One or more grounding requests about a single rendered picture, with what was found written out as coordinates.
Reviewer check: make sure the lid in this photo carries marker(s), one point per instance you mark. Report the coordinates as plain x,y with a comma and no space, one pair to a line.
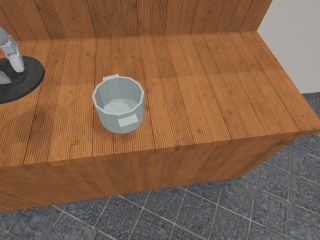
24,82

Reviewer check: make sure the robot left hand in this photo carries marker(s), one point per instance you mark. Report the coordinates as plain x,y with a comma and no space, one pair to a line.
9,46

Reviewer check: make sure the pot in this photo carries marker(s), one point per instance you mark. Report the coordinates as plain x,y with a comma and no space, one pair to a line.
120,103

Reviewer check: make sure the knob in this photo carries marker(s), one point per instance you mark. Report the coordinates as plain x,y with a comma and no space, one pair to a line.
7,68

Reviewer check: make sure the table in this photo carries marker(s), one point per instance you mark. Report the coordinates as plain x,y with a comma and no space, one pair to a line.
217,102

